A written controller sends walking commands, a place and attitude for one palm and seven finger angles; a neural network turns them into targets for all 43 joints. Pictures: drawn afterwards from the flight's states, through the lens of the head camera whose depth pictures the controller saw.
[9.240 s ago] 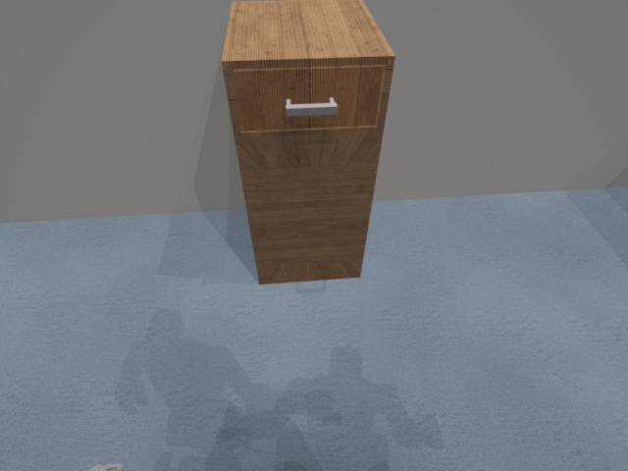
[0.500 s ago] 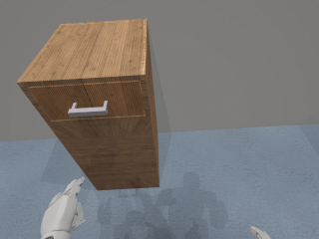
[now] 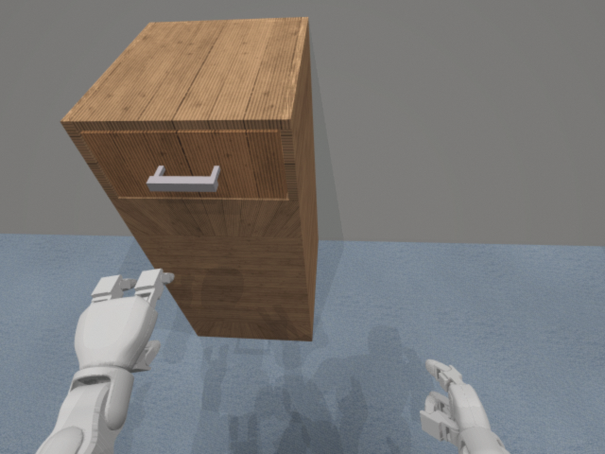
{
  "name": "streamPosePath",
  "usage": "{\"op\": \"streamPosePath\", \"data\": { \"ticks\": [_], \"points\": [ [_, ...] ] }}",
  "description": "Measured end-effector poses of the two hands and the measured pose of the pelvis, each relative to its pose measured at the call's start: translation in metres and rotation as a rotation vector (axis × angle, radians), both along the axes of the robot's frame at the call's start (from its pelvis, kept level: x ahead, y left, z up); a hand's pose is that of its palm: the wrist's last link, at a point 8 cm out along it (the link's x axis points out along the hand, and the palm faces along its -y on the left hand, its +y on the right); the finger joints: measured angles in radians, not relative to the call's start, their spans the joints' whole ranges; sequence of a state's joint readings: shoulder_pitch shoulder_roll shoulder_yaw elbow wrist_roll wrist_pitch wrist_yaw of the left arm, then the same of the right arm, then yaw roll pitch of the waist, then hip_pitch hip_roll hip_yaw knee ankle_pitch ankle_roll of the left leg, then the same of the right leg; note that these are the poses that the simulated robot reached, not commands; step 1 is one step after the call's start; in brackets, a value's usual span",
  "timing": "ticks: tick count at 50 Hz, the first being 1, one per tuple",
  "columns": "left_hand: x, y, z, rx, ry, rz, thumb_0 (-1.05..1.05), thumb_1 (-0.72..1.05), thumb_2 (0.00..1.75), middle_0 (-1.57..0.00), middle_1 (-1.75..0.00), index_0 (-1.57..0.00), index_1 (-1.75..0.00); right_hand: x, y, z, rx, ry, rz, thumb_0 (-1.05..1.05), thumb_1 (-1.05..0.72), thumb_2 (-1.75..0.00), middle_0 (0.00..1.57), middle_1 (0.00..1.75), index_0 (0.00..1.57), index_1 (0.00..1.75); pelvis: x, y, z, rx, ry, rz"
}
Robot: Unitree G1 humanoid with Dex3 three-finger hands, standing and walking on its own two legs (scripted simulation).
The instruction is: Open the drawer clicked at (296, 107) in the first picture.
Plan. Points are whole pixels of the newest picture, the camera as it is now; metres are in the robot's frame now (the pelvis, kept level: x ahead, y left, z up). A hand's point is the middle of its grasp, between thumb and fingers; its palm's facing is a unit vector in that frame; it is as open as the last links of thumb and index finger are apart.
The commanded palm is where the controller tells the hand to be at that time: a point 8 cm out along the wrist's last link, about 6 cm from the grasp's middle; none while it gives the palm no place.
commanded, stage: raise the hand with hooked fingers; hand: left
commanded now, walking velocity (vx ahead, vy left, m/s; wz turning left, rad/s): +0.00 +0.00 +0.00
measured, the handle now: (185, 177) +0.55 +0.29 +0.03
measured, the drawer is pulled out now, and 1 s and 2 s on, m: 0.00 0.00 0.00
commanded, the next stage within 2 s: move the hooked fingers above the handle in 1.20 s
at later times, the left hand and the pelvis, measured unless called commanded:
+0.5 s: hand (128, 269) +0.30 +0.27 +0.10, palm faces +0.11 -0.08 -0.99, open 13.0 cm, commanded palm +0.28 +0.27 +0.16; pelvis +0.02 +0.04 +0.02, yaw -1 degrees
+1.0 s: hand (108, 227) +0.33 +0.28 +0.15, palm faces +0.04 -0.08 -1.00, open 13.8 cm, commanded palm +0.30 +0.28 +0.20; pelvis +0.02 +0.04 +0.03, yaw +0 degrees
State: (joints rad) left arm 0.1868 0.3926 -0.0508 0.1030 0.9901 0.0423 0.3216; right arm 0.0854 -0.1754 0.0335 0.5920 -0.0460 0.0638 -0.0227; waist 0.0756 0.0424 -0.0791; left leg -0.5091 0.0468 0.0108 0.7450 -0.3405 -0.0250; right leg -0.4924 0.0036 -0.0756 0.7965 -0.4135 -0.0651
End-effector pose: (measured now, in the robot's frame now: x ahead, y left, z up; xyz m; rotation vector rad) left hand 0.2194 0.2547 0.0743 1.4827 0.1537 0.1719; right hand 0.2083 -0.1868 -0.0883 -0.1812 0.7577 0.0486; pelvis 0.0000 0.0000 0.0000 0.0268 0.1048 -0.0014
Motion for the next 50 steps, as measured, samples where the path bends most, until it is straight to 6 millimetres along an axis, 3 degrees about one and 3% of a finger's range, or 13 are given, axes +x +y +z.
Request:
{"op": "streamPosePath", "data": {
  "ticks": [6,11,18,26,32,38,44,50],
  "points": [
    [0.015,-0.005,0.018,-0.015,0.027,-0.081,0.0,0.14,0.58,-0.27,-0.79,-0.28,-0.79,-0.035,-0.016,-0.01,-0.022,0.106,-0.069,0.01,-0.9,-0.89,0.2,0.3,0.2,0.3,0.009,0.009,0.01,0.002,-0.008,-0.021],
    [0.019,0.001,0.029,-0.007,-0.023,-0.102,0.0,0.02,0.53,-0.28,-0.86,-0.29,-0.87,-0.045,-0.033,-0.012,-0.071,0.152,-0.113,0.01,-0.9,-0.89,0.2,0.3,0.2,0.3,0.013,0.018,0.013,0.0,-0.008,-0.022],
    [0.037,0.013,0.045,-0.001,-0.075,-0.073,0.0,-0.14,0.46,-0.29,-0.97,-0.3,-0.97,-0.025,-0.032,-0.001,-0.088,0.112,-0.133,0.01,-0.9,-0.9,0.2,0.3,0.2,0.3,0.017,0.03,0.016,-0.004,-0.026,-0.017],
    [0.06,0.015,0.078,0.004,-0.095,-0.094,0.0,-0.32,0.38,-0.31,-1.08,-0.31,-1.09,0.014,0.004,0.023,-0.024,0.005,-0.087,0.01,-0.9,-0.9,0.2,0.3,0.2,0.3,0.021,0.039,0.023,-0.008,-0.064,-0.019],
    [0.071,0.024,0.098,0.011,-0.079,-0.078,0.0,-0.43,0.33,-0.31,-1.15,-0.32,-1.16,0.028,0.028,0.032,0.011,-0.012,-0.033,0.01,-0.9,-0.89,0.2,0.3,0.2,0.3,0.022,0.042,0.027,-0.013,-0.086,-0.011],
    [0.081,0.031,0.113,0.016,-0.053,-0.095,0.0,-0.47,0.31,-0.32,-1.18,-0.32,-1.19,0.025,0.035,0.03,0.008,0.02,-0.009,0.01,-0.9,-0.89,0.2,0.3,0.2,0.3,0.022,0.043,0.03,-0.017,-0.097,-0.001],
    [0.089,0.034,0.131,0.023,-0.065,-0.125,0.0,-0.48,0.31,-0.32,-1.19,-0.32,-1.2,0.01,0.026,0.022,-0.004,0.076,-0.026,0.01,-0.9,-0.89,0.2,0.3,0.2,0.3,0.022,0.044,0.032,-0.019,-0.096,0.002],
    [0.089,0.032,0.124,0.003,-0.029,-0.136,0.0,-0.49,0.31,-0.31,-1.2,-0.32,-1.2,-0.008,0.01,0.016,-0.016,0.124,-0.057,0.01,-0.9,-0.89,0.2,0.3,0.2,0.3,0.02,0.043,0.033,-0.018,-0.086,-0.004]
  ]
}}
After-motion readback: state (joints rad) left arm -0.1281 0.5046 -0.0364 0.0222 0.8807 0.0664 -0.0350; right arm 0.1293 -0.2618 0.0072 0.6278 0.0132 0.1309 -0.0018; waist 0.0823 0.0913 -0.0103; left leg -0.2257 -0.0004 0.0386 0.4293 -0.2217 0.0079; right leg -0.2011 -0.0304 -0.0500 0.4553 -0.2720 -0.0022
